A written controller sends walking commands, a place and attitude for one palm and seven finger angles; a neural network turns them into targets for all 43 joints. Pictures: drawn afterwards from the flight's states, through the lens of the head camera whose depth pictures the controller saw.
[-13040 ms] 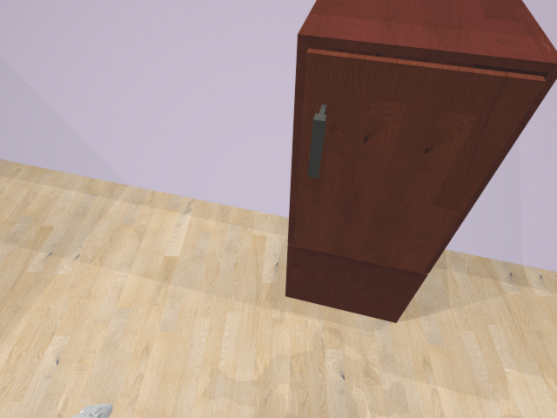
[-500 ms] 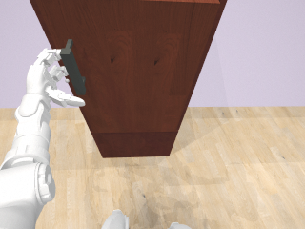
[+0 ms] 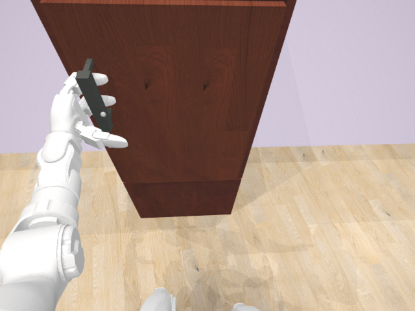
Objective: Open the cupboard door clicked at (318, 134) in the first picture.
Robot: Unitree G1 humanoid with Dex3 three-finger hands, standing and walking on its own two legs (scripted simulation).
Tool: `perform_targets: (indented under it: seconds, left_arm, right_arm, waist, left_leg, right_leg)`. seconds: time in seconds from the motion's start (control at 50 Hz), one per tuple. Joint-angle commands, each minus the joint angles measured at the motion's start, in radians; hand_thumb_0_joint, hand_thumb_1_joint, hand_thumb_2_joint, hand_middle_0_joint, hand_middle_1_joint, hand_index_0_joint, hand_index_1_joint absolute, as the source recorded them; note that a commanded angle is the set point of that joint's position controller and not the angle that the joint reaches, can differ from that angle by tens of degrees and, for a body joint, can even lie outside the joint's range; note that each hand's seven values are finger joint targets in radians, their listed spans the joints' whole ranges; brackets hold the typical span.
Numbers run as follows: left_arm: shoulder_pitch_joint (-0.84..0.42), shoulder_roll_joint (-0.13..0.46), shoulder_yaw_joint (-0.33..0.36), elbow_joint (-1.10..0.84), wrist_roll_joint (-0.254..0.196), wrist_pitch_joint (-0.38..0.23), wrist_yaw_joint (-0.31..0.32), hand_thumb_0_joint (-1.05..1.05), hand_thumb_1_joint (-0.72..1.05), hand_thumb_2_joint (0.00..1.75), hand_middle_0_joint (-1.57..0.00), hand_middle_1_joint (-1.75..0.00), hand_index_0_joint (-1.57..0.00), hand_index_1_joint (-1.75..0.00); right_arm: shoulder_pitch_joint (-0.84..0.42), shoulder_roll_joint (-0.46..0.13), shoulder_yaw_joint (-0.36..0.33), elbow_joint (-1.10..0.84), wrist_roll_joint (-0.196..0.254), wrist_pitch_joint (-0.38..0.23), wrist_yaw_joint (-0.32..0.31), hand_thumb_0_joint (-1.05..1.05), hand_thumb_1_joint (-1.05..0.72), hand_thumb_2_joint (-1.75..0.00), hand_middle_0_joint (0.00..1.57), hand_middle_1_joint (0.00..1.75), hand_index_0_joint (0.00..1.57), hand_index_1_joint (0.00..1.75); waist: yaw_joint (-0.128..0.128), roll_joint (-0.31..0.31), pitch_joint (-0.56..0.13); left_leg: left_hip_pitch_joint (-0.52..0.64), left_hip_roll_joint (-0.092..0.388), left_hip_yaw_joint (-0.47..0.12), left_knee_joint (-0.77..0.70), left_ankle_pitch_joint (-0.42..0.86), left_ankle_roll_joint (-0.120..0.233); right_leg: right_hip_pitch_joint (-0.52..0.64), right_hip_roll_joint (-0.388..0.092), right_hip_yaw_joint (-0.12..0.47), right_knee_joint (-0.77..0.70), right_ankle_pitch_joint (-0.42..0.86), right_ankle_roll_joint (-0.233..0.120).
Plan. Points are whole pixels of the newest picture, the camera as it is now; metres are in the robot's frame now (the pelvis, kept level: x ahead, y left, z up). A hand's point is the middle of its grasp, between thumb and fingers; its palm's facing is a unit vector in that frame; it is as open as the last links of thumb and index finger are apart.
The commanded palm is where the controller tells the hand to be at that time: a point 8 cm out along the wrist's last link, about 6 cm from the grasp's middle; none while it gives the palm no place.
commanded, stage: slide the fingers in behind the handle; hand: left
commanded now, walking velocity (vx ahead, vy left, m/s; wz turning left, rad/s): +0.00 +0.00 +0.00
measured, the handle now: (98, 97) +0.52 +0.21 +0.10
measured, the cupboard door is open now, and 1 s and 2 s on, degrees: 0 0 29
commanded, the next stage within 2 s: close the thumb around the handle in 0.30 s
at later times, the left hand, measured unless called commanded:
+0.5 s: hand (103, 112) +0.47 +0.19 +0.11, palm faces +0.02 -1.00 +0.00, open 13.8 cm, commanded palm +0.44 +0.23 +0.10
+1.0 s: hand (104, 113) +0.47 +0.18 +0.11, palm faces +0.02 -1.00 +0.00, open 6.0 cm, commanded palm +0.44 +0.23 +0.10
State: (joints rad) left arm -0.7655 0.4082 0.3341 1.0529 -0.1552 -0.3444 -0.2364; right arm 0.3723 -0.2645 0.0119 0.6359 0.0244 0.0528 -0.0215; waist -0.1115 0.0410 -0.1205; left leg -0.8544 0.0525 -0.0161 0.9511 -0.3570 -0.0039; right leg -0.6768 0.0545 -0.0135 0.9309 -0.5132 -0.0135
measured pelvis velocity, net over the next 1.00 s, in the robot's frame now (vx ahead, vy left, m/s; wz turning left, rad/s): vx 0.00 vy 0.00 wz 0.00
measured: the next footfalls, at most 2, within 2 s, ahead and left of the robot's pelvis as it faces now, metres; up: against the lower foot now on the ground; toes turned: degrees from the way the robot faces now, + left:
none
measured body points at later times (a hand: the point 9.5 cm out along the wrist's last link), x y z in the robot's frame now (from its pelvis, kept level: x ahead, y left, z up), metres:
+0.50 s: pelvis +0.00 +0.00 +0.00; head +0.08 +0.01 +0.44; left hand +0.46 +0.24 +0.11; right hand +0.04 -0.27 -0.12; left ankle +0.06 +0.12 -0.68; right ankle -0.04 -0.12 -0.68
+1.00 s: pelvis +0.00 +0.00 +0.00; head +0.08 +0.01 +0.44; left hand +0.46 +0.24 +0.11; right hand +0.05 -0.26 -0.12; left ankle +0.06 +0.12 -0.68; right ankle -0.04 -0.12 -0.68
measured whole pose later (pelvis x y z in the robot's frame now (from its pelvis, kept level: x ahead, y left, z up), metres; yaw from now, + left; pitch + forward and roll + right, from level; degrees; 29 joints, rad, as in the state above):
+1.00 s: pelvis +0.00 +0.00 +0.00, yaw +0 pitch +15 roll -2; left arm -0.77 0.39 0.32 1.05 -0.15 -0.35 -0.21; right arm 0.36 -0.26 0.01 0.64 0.02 0.05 -0.02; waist -0.11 0.04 -0.12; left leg -0.86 0.05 -0.01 0.95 -0.36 0.00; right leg -0.68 0.05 -0.01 0.93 -0.52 -0.01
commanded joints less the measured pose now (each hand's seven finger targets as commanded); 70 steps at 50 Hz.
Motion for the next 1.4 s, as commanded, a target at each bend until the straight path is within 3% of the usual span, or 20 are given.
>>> perform_targets:
  seconds: [0.0,0.1,0.2,0.22,0.3,0.34,0.38,0.48,0.56,0.6,0.68,0.72,0.8,0.88,0.94,1.02,1.06,1.2,1.32,1.38]
  left_arm:
    - [-0.474,0.234,0.021,-0.217,-0.008,-0.074,0.004,0.00,-0.50,0.30,-0.30,-1.20,-0.30,-1.20]
    - [-0.437,0.267,0.049,-0.200,-0.009,-0.070,0.000,0.00,-0.50,0.30,-0.30,-1.20,-0.30,-1.20]
    - [-0.460,0.218,0.008,-0.209,-0.012,-0.069,-0.002,0.00,-0.50,0.30,-0.30,-1.20,-0.30,-1.20]
    - [-0.454,0.240,0.027,-0.207,-0.010,-0.070,0.000,0.00,-0.50,0.30,-0.30,-1.20,-0.30,-1.20]
    - [-0.480,0.236,0.022,-0.207,-0.011,-0.069,0.002,0.00,-0.50,0.30,-0.30,-1.20,-0.30,-1.20]
    - [-0.453,0.262,0.049,-0.223,-0.010,-0.075,0.006,0.00,-0.50,0.30,-0.30,-1.20,-0.30,-1.20]
    - [-0.444,0.233,0.026,-0.212,-0.006,-0.073,0.005,0.00,-0.50,0.30,-0.30,-1.20,-0.30,-1.20]
    - [-0.415,0.240,0.038,-0.231,-0.011,-0.071,0.006,0.00,-0.22,0.42,-0.32,-1.23,-0.32,-1.23]
    - [-0.415,0.193,0.003,-0.272,-0.012,-0.070,0.010,0.00,0.00,0.52,-0.34,-1.25,-0.34,-1.25]
    - [-0.407,0.168,-0.010,-0.247,-0.015,-0.061,0.016,0.00,0.12,0.56,-0.34,-1.27,-0.34,-1.27]
    - [-0.432,0.223,0.025,-0.235,-0.003,-0.067,0.030,0.00,0.34,0.66,-0.36,-1.29,-0.36,-1.29]
    - [-0.433,0.183,-0.004,-0.243,-0.004,-0.072,0.027,0.00,0.45,0.71,-0.37,-1.30,-0.37,-1.30]
    - [-0.464,0.182,-0.008,-0.241,-0.003,-0.078,0.026,0.00,0.68,0.80,-0.38,-1.33,-0.38,-1.33]
    - [-0.440,0.187,-0.006,-0.242,-0.003,-0.080,0.024,0.00,0.90,0.90,-0.40,-1.35,-0.40,-1.35]
    - [-0.451,0.209,0.013,-0.217,-0.005,-0.075,0.027,0.00,0.90,0.90,-0.40,-1.35,-0.40,-1.35]
    - [-0.442,0.214,0.017,-0.254,-0.005,-0.080,0.021,0.00,0.90,0.90,-0.40,-1.35,-0.40,-1.35]
    - [-0.439,0.185,-0.009,-0.234,-0.004,-0.078,0.021,0.00,0.90,0.90,-0.40,-1.35,-0.40,-1.35]
    - [-0.449,0.236,0.027,-0.225,-0.004,-0.077,0.022,0.00,0.90,0.90,-0.40,-1.35,-0.40,-1.35]
    - [-0.278,0.201,0.024,-0.322,-0.032,-0.071,-0.001,0.00,0.90,0.90,-0.40,-1.35,-0.40,-1.35]
    - [-0.151,0.177,0.019,-0.404,-0.051,-0.060,-0.003,0.00,0.90,0.90,-0.40,-1.35,-0.40,-1.35]
  right_arm:
    - [0.086,-0.157,-0.059,-0.076,0.000,-0.029,-0.014,0.00,-0.90,-0.90,0.20,0.30,0.20,0.30]
    - [0.088,-0.160,-0.058,-0.081,0.001,-0.027,-0.014,0.00,-0.90,-0.90,0.20,0.30,0.20,0.30]
    - [0.086,-0.157,-0.058,-0.083,0.003,-0.025,-0.013,0.00,-0.90,-0.90,0.20,0.30,0.20,0.30]
    - [0.088,-0.161,-0.062,-0.079,0.002,-0.025,-0.014,0.00,-0.90,-0.90,0.20,0.30,0.20,0.30]
    - [0.093,-0.160,-0.060,-0.073,0.002,-0.026,-0.014,0.00,-0.90,-0.90,0.20,0.30,0.20,0.30]
    - [0.094,-0.163,-0.061,-0.078,-0.002,-0.027,-0.013,0.00,-0.90,-0.90,0.20,0.30,0.20,0.30]
    - [0.092,-0.157,-0.060,-0.076,-0.001,-0.026,-0.012,0.00,-0.90,-0.90,0.20,0.30,0.20,0.30]
    - [0.092,-0.159,-0.063,-0.079,-0.002,-0.022,-0.009,0.00,-0.90,-0.90,0.20,0.30,0.20,0.30]
    - [0.086,-0.156,-0.065,-0.087,0.002,-0.022,-0.005,0.00,-0.90,-0.90,0.20,0.30,0.20,0.30]
    - [0.084,-0.154,-0.064,-0.085,0.001,-0.021,-0.004,0.00,-0.90,-0.90,0.20,0.30,0.20,0.30]
    - [0.085,-0.160,-0.062,-0.078,-0.002,-0.021,-0.010,0.00,-0.90,-0.90,0.20,0.30,0.20,0.30]
    - [0.080,-0.153,-0.061,-0.083,-0.002,-0.024,-0.007,0.00,-0.90,-0.90,0.20,0.30,0.20,0.30]
    - [0.084,-0.155,-0.062,-0.076,-0.003,-0.024,-0.008,0.00,-0.90,-0.90,0.20,0.30,0.20,0.30]
    - [0.079,-0.155,-0.062,-0.081,-0.003,-0.023,-0.007,0.00,-0.90,-0.90,0.20,0.30,0.20,0.30]
    - [0.087,-0.159,-0.060,-0.075,-0.004,-0.021,-0.012,0.00,-0.90,-0.90,0.20,0.30,0.20,0.30]
    - [0.082,-0.157,-0.064,-0.079,-0.003,-0.022,-0.011,0.00,-0.90,-0.90,0.20,0.30,0.20,0.30]
    - [0.079,-0.154,-0.060,-0.078,-0.001,-0.022,-0.009,0.00,-0.90,-0.90,0.20,0.30,0.20,0.30]
    - [0.086,-0.161,-0.062,-0.071,-0.002,-0.019,-0.014,0.00,-0.90,-0.90,0.20,0.30,0.20,0.30]
    - [0.060,-0.152,-0.063,-0.112,0.004,-0.017,-0.006,0.00,-0.90,-0.90,0.20,0.30,0.20,0.30]
    - [0.043,-0.146,-0.065,-0.137,0.008,-0.017,-0.001,0.00,-0.90,-0.90,0.20,0.30,0.20,0.30]
  waist:
    - [-0.017,0.038,-0.365]
    - [-0.007,0.015,-0.367]
    - [-0.022,0.018,-0.346]
    - [-0.013,0.033,-0.354]
    - [-0.026,0.026,-0.357]
    - [-0.006,0.054,-0.389]
    - [-0.010,0.042,-0.383]
    - [-0.001,0.042,-0.392]
    - [-0.004,0.058,-0.394]
    - [-0.013,0.032,-0.358]
    - [-0.010,0.027,-0.361]
    - [-0.011,0.037,-0.362]
    - [-0.019,0.044,-0.374]
    - [-0.010,0.053,-0.384]
    - [-0.017,0.014,-0.354]
    - [-0.004,0.049,-0.409]
    - [-0.015,0.049,-0.378]
    - [-0.015,0.022,-0.367]
    - [0.029,0.041,-0.415]
    - [0.048,0.009,-0.415]
  left_leg:
    - [0.430,-0.037,-0.018,-0.066,0.210,0.045]
    - [0.402,-0.039,-0.009,-0.064,0.221,0.048]
    - [0.415,-0.037,-0.016,-0.068,0.203,0.047]
    - [0.420,-0.037,-0.017,-0.066,0.209,0.045]
    - [0.424,-0.036,-0.018,-0.063,0.221,0.047]
    - [0.439,-0.040,-0.018,-0.057,0.241,0.046]
    - [0.445,-0.036,-0.021,-0.060,0.252,0.044]
    - [0.460,-0.034,-0.022,-0.063,0.276,0.041]
    - [0.492,-0.033,-0.027,-0.066,0.294,0.038]
    - [0.480,-0.034,-0.026,-0.069,0.275,0.040]
    - [0.457,-0.034,-0.027,-0.071,0.245,0.040]
    - [0.470,-0.036,-0.026,-0.071,0.247,0.040]
    - [0.487,-0.033,-0.031,-0.068,0.263,0.038]
    - [0.478,-0.036,-0.028,-0.064,0.262,0.039]
    - [0.451,-0.038,-0.028,-0.064,0.248,0.044]
    - [0.482,-0.037,-0.026,-0.063,0.277,0.040]
    - [0.473,-0.036,-0.026,-0.065,0.259,0.040]
    - [0.447,-0.036,-0.023,-0.066,0.245,0.043]
    - [0.475,-0.043,-0.006,-0.075,0.304,0.043]
    - [0.470,-0.046,0.005,-0.085,0.333,0.046]
  right_leg:
    - [-0.047,0.013,0.006,-0.153,0.354,0.005]
    - [-0.014,0.012,0.010,-0.150,0.386,0.008]
    - [-0.048,0.015,0.004,-0.157,0.356,0.008]
    - [-0.046,0.014,0.003,-0.152,0.357,0.004]
    - [-0.050,0.015,0.004,-0.152,0.367,0.007]
    - [-0.037,0.016,0.003,-0.143,0.376,0.000]
    - [-0.044,0.017,-0.002,-0.142,0.385,0.003]
    - [-0.033,0.018,-0.006,-0.139,0.404,0.000]
    - [-0.055,0.020,-0.013,-0.136,0.405,-0.002]
    - [-0.063,0.020,-0.015,-0.149,0.393,0.001]
    - [-0.054,0.016,-0.008,-0.148,0.369,0.001]
    - [-0.060,0.018,-0.010,-0.149,0.366,0.000]
    - [-0.073,0.017,-0.012,-0.144,0.372,-0.001]
    - [-0.062,0.017,-0.009,-0.142,0.380,-0.001]
    - [-0.056,0.019,-0.008,-0.148,0.375,-0.001]
    - [-0.037,0.017,-0.005,-0.141,0.397,-0.002]
    - [-0.062,0.017,-0.009,-0.145,0.380,0.000]
    - [-0.044,0.016,-0.001,-0.151,0.383,0.003]
    - [0.030,0.018,-0.003,-0.147,0.463,0.000]
    - [0.083,0.018,-0.001,-0.150,0.528,0.003]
